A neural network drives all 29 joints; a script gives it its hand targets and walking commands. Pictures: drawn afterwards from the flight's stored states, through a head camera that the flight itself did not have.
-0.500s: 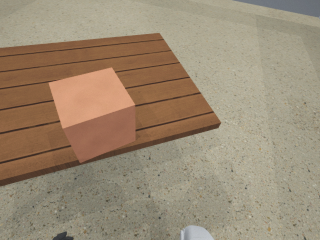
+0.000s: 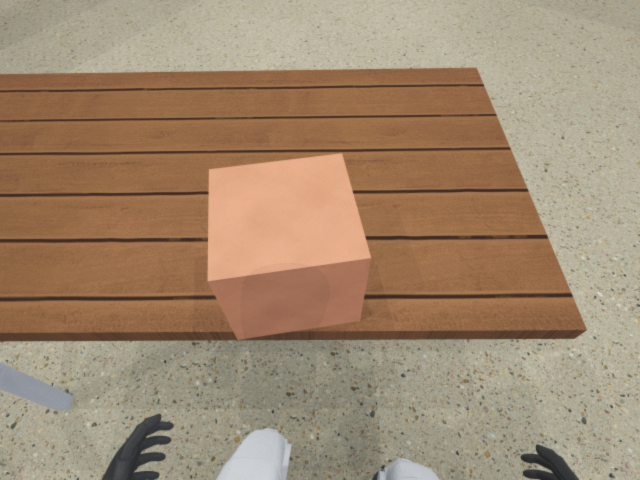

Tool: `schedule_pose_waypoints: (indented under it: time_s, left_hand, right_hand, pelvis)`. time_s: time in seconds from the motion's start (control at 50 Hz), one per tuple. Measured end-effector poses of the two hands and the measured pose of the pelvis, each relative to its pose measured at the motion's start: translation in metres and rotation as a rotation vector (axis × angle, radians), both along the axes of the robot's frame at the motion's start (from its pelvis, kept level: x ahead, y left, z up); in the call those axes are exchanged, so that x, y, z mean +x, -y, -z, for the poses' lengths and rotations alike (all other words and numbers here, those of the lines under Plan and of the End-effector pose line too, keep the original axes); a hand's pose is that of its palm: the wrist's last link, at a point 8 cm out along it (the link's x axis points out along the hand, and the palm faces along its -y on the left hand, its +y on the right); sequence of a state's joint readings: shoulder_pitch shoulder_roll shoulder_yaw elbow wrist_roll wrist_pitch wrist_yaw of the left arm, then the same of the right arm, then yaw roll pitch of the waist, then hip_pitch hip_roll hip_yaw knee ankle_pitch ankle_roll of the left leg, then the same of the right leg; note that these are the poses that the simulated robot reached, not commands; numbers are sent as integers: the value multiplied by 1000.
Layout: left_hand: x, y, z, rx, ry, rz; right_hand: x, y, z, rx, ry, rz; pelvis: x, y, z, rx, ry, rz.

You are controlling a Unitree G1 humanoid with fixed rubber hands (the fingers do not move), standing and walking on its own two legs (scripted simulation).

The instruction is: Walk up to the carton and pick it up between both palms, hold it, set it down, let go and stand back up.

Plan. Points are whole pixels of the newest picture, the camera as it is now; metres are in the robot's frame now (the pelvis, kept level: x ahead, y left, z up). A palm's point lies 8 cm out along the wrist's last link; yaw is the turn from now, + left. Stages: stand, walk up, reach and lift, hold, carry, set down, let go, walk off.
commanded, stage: walk up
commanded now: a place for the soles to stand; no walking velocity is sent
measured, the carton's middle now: (288, 249) +0.40 +0.07 +0.01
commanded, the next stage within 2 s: none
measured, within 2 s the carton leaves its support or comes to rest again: neither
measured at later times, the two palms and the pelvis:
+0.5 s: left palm out of the picture -0.01 +0.28 -0.13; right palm out of the picture +0.13 -0.25 -0.08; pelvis -0.04 -0.01 -0.01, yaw +11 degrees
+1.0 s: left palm out of the picture -0.10 +0.24 -0.12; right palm out of the picture +0.14 -0.23 -0.09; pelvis -0.05 -0.03 -0.01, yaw +19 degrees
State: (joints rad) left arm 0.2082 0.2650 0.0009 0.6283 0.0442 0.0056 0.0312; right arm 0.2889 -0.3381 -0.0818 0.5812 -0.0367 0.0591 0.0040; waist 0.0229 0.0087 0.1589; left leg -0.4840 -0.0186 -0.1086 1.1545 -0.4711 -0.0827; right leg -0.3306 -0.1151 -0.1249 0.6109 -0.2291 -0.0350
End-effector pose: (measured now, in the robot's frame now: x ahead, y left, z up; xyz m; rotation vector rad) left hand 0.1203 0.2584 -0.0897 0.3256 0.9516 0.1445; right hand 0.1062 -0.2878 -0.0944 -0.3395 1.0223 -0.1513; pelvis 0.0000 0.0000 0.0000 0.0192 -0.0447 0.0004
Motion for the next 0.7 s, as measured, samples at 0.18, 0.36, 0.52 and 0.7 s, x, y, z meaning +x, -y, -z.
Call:
schedule_pose_waypoints:
  time_s: [0.18,0.36,0.52,0.7]
  left_hand:
    - [-49,-54,45,-63,-66,-118]
    - [-94,-44,40,-106,-100,-177]
    - [-138,-15,34,-59,-106,-235]
    - [-184,20,2,-41,-96,-328]
  right_hand:
    - [30,-61,-10,-5,127,-107]
    - [25,-57,-34,-65,117,-162]
    - [19,-32,-6,-1,125,-173]
    - [5,-34,11,82,15,-237]
  pelvis:
    - [-8,-24,20,-15,27,-74]
    - [-31,-17,4,-67,-23,-173]
    - [-46,14,16,-60,-22,-206]
    - [-49,26,-2,-4,-19,-275]
